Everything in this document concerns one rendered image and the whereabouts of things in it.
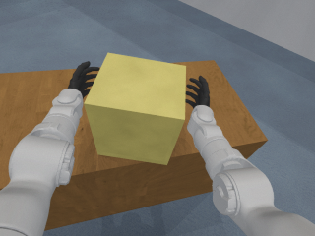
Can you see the pedestal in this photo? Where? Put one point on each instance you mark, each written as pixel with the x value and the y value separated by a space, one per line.
pixel 103 185

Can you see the right robot forearm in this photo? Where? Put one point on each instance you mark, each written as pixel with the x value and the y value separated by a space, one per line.
pixel 213 146

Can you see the left robot upper arm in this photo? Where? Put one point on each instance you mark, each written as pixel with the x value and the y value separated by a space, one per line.
pixel 41 164

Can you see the left robot hand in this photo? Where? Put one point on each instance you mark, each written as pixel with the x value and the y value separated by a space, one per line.
pixel 79 78

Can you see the carton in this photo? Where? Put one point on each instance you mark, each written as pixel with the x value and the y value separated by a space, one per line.
pixel 136 108

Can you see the right robot upper arm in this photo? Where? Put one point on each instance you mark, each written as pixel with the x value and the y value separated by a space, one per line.
pixel 246 196

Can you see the right robot hand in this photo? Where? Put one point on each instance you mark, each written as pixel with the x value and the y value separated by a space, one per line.
pixel 203 93

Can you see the left robot forearm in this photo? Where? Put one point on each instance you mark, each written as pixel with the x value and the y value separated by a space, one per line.
pixel 61 122

